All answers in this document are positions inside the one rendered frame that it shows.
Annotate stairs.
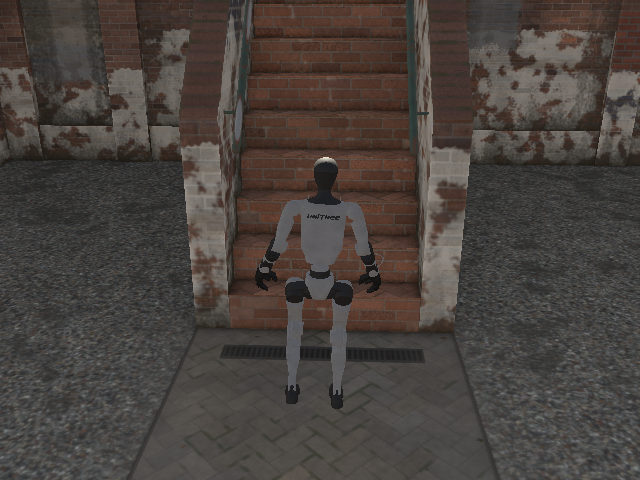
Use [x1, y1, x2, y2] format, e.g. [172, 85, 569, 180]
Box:
[228, 0, 421, 332]

